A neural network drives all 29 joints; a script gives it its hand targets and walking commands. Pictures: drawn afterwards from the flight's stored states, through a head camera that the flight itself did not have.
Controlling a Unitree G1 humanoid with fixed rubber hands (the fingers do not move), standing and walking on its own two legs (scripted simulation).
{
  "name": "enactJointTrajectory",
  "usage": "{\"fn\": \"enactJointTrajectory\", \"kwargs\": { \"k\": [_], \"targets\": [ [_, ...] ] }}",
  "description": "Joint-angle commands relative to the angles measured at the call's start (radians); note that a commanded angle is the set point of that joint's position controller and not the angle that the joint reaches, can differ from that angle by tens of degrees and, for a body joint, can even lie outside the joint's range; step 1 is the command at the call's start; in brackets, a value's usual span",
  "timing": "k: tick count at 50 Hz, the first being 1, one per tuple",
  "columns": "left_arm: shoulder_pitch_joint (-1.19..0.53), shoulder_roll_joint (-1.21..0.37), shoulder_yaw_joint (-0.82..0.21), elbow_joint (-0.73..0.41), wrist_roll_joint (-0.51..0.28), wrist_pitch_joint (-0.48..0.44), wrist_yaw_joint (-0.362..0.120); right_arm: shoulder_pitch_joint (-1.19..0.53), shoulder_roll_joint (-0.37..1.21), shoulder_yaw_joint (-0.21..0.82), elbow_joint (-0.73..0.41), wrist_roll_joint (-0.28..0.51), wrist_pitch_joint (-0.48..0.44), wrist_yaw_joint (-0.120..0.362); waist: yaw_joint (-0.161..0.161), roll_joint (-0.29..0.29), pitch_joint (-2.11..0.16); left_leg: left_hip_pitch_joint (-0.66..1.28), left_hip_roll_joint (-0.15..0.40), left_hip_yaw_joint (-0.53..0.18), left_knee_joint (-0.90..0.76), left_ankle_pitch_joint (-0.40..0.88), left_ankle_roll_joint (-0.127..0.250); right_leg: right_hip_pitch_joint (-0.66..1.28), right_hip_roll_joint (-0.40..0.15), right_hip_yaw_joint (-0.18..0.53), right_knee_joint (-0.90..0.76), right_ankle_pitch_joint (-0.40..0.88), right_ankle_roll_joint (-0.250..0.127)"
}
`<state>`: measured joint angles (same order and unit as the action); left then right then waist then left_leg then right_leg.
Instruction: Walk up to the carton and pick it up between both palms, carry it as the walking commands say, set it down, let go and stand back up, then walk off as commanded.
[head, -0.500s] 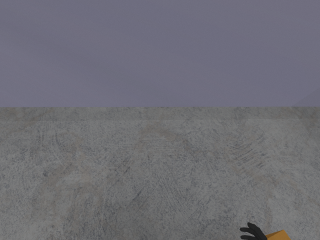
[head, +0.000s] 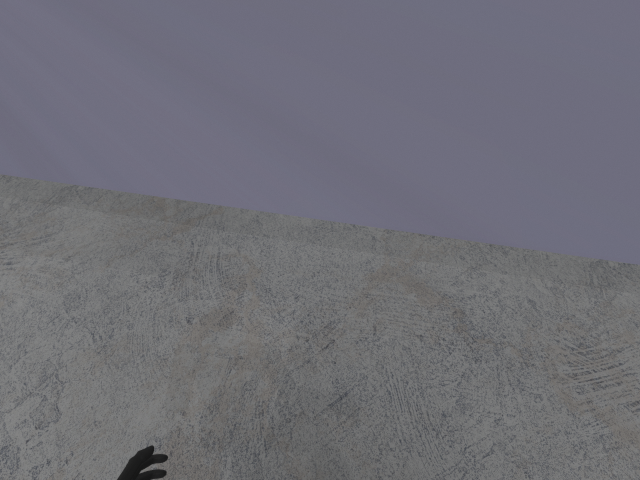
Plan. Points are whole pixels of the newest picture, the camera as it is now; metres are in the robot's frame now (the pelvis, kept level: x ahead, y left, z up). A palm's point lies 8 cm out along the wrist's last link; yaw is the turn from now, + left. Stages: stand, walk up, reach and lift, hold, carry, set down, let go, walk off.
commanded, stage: walk off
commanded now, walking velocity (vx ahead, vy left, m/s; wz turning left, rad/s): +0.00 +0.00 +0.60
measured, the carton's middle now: out of the picture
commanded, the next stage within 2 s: none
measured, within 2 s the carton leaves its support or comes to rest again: neither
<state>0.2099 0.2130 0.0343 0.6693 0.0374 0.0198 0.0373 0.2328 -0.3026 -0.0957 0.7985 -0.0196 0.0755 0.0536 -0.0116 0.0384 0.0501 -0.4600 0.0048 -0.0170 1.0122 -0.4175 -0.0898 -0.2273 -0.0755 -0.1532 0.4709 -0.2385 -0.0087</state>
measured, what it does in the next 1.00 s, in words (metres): steps on the spot, turning left: left foot, then right foot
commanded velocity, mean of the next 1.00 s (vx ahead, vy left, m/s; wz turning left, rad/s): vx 0.00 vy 0.00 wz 0.60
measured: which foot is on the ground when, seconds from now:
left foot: up 0.00-0.14, down 0.16-0.64, up 0.66-1.00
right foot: down 0.00-0.16, up 0.18-0.62, down 0.64-1.00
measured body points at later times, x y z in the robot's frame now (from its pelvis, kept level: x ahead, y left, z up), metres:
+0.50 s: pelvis +0.00 +0.04 +0.00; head +0.03 +0.07 +0.45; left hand +0.06 +0.33 -0.12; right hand +0.16 -0.21 -0.11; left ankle +0.00 +0.13 -0.74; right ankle +0.06 -0.11 -0.69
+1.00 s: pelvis +0.00 +0.02 +0.00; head +0.03 +0.03 +0.44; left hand -0.07 +0.30 -0.12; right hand +0.26 -0.13 -0.13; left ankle -0.07 +0.12 -0.72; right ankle +0.07 -0.08 -0.74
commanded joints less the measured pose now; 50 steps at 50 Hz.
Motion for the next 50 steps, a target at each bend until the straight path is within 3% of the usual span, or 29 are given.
{"fn": "enactJointTrajectory", "kwargs": {
  "k": [1, 4, 6, 7, 8, 9, 10, 11, 13, 15, 17, 21, 23, 24, 25, 26, 28, 30, 31, 32, 33, 34, 35, 36, 37, 40, 42, 48, 50],
  "targets": [
    [0.054, 0.185, 0.059, -0.025, 0.000, -0.014, -0.001, -0.093, -0.026, 0.007, -0.105, 0.005, -0.010, 0.012, 0.065, -0.239, -0.050, -0.046, 0.028, 0.052, -0.131, -0.043, -0.006, 0.109, -0.251, 0.148, -0.152, 0.192, -0.137],
    [0.081, 0.222, 0.070, 0.007, 0.004, -0.018, -0.010, -0.090, -0.011, 0.011, -0.126, 0.011, -0.025, 0.007, 0.059, -0.262, -0.092, 0.057, 0.008, 0.100, -0.259, -0.051, 0.018, 0.109, -0.260, 0.098, -0.076, 0.414, -0.127],
    [0.044, 0.237, 0.080, 0.000, -0.001, -0.018, -0.020, -0.050, -0.031, 0.008, -0.122, 0.013, -0.029, 0.000, 0.032, -0.273, -0.103, 0.123, 0.003, 0.114, -0.367, 0.024, 0.037, 0.094, -0.256, 0.064, -0.023, 0.409, -0.090],
    [0.026, 0.224, 0.078, -0.001, -0.011, -0.014, -0.027, -0.021, -0.034, 0.001, -0.105, 0.007, -0.041, -0.003, 0.005, -0.235, -0.120, 0.192, -0.002, 0.114, -0.536, 0.109, 0.053, 0.088, -0.243, 0.020, 0.046, 0.393, -0.053],
    [0.066, 0.195, 0.069, 0.009, -0.023, -0.009, -0.029, 0.033, -0.065, -0.006, -0.095, -0.022, -0.055, -0.012, -0.018, -0.142, -0.125, 0.348, 0.018, 0.076, -0.582, 0.252, 0.063, -0.063, -0.235, -0.005, 0.136, 0.235, 0.018],
    [0.063, 0.148, 0.058, -0.021, -0.019, -0.004, -0.041, 0.073, -0.180, -0.031, -0.084, -0.019, -0.065, -0.031, -0.042, 0.108, -0.102, 0.457, 0.221, -0.220, -0.715, 0.330, 0.121, -0.286, -0.124, -0.083, 0.361, -0.044, 0.096],
    [-0.042, 0.150, 0.058, -0.084, -0.004, 0.013, -0.031, 0.143, -0.287, -0.058, -0.078, 0.002, -0.065, -0.035, -0.093, 0.244, -0.109, 0.424, 0.411, -0.457, -0.699, 0.629, 0.272, -0.399, -0.026, 0.021, 0.532, -0.402, 0.108],
    [-0.077, 0.137, 0.048, -0.087, -0.009, 0.029, -0.026, 0.154, -0.224, -0.046, -0.067, 0.001, -0.065, -0.042, -0.093, 0.135, -0.106, 0.424, 0.370, -0.367, -0.668, 0.631, 0.290, -0.415, -0.053, 0.113, 0.620, -0.368, 0.112],
    [-0.019, 0.122, 0.046, -0.051, -0.021, 0.033, -0.028, 0.027, -0.141, -0.013, -0.088, 0.002, -0.058, -0.057, -0.023, 0.149, -0.059, 0.362, 0.247, -0.259, -0.681, 0.501, 0.243, -0.416, -0.054, 0.146, 0.621, -0.214, 0.114],
    [0.042, 0.172, 0.065, -0.022, 0.001, 0.030, -0.029, -0.025, -0.102, -0.001, -0.107, 0.003, -0.054, -0.062, 0.007, 0.112, -0.087, 0.304, 0.201, -0.208, -0.690, 0.528, 0.232, -0.349, -0.034, 0.139, 0.652, -0.119, 0.112],
    [0.047, 0.158, 0.062, -0.024, -0.003, 0.031, -0.035, -0.017, -0.094, 0.006, -0.104, 0.009, -0.055, -0.059, 0.017, 0.097, -0.112, 0.296, 0.180, -0.226, -0.692, 0.486, 0.235, -0.328, -0.017, 0.150, 0.629, -0.106, 0.112],
    [-0.009, 0.153, 0.054, -0.042, -0.001, 0.031, -0.027, 0.023, -0.150, -0.018, -0.095, 0.003, -0.060, -0.062, -0.020, 0.132, -0.079, 0.341, 0.175, -0.292, -0.698, 0.381, 0.252, -0.367, 0.011, 0.149, 0.492, -0.117, 0.125],
    [-0.053, 0.129, 0.045, -0.068, -0.013, 0.023, -0.024, 0.064, -0.167, -0.022, -0.070, 0.000, -0.059, -0.060, -0.027, 0.087, -0.080, 0.306, 0.192, -0.330, -0.687, 0.388, 0.273, -0.310, 0.024, 0.151, 0.389, -0.166, 0.110],
    [-0.046, 0.108, 0.038, -0.065, -0.012, 0.023, -0.018, 0.043, -0.169, -0.029, -0.078, -0.004, -0.055, -0.060, -0.025, 0.126, -0.057, 0.287, 0.183, -0.340, -0.683, 0.383, 0.278, -0.300, 0.040, 0.145, 0.370, -0.158, 0.107],
    [-0.048, 0.124, 0.042, -0.070, -0.016, 0.020, -0.014, 0.052, -0.156, -0.025, -0.076, -0.008, -0.056, -0.056, -0.032, 0.072, -0.077, 0.283, 0.183, -0.352, -0.659, 0.403, 0.275, -0.268, 0.046, 0.158, 0.329, -0.175, 0.096],
    [-0.048, 0.106, 0.035, -0.072, -0.019, 0.017, -0.018, 0.048, -0.152, -0.024, -0.070, -0.002, -0.052, -0.049, -0.035, 0.108, -0.090, 0.278, 0.173, -0.355, -0.648, 0.443, 0.275, -0.231, 0.064, 0.140, 0.309, -0.163, 0.092],
    [-0.007, 0.115, 0.035, -0.071, -0.027, 0.014, -0.005, 0.031, -0.134, -0.023, -0.072, -0.006, -0.049, -0.045, -0.022, 0.128, -0.111, 0.267, 0.166, -0.403, -0.622, 0.508, 0.261, -0.166, 0.086, 0.152, 0.219, -0.186, 0.083],
    [0.047, 0.112, 0.033, -0.049, -0.028, 0.000, 0.005, -0.012, -0.151, -0.028, -0.078, -0.001, -0.050, -0.047, 0.015, 0.120, -0.112, 0.207, 0.134, -0.409, -0.566, 0.551, 0.216, -0.028, 0.095, 0.150, 0.036, -0.059, 0.068],
    [0.098, 0.130, 0.035, -0.033, -0.022, -0.010, 0.014, -0.008, -0.120, -0.022, -0.076, 0.009, -0.052, -0.054, 0.041, 0.075, -0.110, 0.148, 0.100, -0.380, -0.518, 0.483, 0.168, 0.080, 0.063, 0.154, -0.109, 0.024, 0.066],
    [0.116, 0.195, 0.050, -0.033, -0.007, -0.020, 0.022, 0.027, -0.074, -0.008, -0.067, 0.018, -0.056, -0.052, 0.034, -0.006, -0.121, 0.012, 0.041, -0.327, -0.428, 0.268, 0.116, 0.222, -0.082, 0.263, -0.179, -0.011, 0.042],
    [0.084, 0.323, 0.078, -0.047, -0.008, -0.014, 0.018, 0.026, -0.006, 0.004, -0.105, 0.026, -0.056, -0.059, 0.027, -0.308, -0.103, -0.167, -0.129, -0.122, -0.231, -0.083, 0.072, 0.223, -0.367, 0.557, -0.261, 0.003, -0.084],
    [0.065, 0.280, 0.072, -0.048, 0.003, -0.010, 0.011, -0.022, -0.104, -0.019, -0.097, -0.015, -0.046, -0.057, 0.042, -0.239, -0.080, -0.115, -0.042, -0.091, -0.010, -0.146, 0.056, 0.103, -0.415, 0.566, -0.247, 0.092, -0.178],
    [0.032, 0.181, 0.044, -0.056, -0.008, -0.019, 0.002, -0.005, -0.127, -0.031, -0.085, -0.020, -0.042, -0.040, 0.018, -0.144, -0.077, -0.105, -0.029, -0.107, 0.064, -0.106, 0.051, 0.057, -0.359, 0.499, -0.239, 0.078, -0.179],
    [-0.042, 0.170, 0.040, -0.064, -0.002, -0.021, 0.000, 0.058, -0.089, -0.026, -0.048, -0.007, -0.037, -0.027, -0.037, -0.118, -0.054, -0.073, -0.010, -0.096, 0.110, -0.051, 0.046, 0.028, -0.302, 0.393, -0.218, 0.140, -0.155],
    [-0.069, 0.146, 0.033, -0.071, -0.007, -0.022, 0.005, 0.052, -0.087, -0.027, -0.040, -0.005, -0.030, -0.019, -0.034, -0.158, -0.041, -0.048, -0.008, -0.071, 0.139, -0.009, 0.037, 0.000, -0.229, 0.277, -0.200, 0.191, -0.121],
    [-0.042, 0.143, 0.035, -0.053, 0.004, -0.016, 0.007, 0.042, -0.051, -0.013, -0.041, 0.005, -0.014, -0.003, -0.011, -0.250, -0.020, -0.074, -0.002, -0.012, 0.061, 0.033, -0.008, 0.023, -0.176, 0.182, -0.196, 0.142, -0.110],
    [0.042, 0.157, 0.048, -0.022, -0.002, -0.021, 0.007, -0.022, -0.061, -0.009, -0.058, 0.002, -0.010, 0.001, 0.044, -0.231, -0.039, -0.092, 0.004, 0.003, -0.007, 0.016, -0.018, 0.103, -0.211, 0.187, -0.181, 0.209, -0.123],
    [0.049, 0.233, 0.077, 0.012, 0.008, -0.019, -0.013, -0.093, -0.031, 0.008, -0.104, 0.014, -0.021, 0.003, 0.064, -0.289, -0.081, 0.064, 0.001, 0.101, -0.278, -0.039, 0.009, 0.125, -0.241, 0.101, -0.080, 0.376, -0.128],
    [0.066, 0.236, 0.081, 0.024, -0.003, -0.016, -0.018, -0.070, -0.050, 0.004, -0.106, 0.011, -0.025, -0.002, 0.043, -0.244, -0.093, 0.140, -0.004, 0.106, -0.392, 0.015, 0.042, 0.098, -0.267, 0.099, -0.041, 0.400, -0.109]
  ]
}}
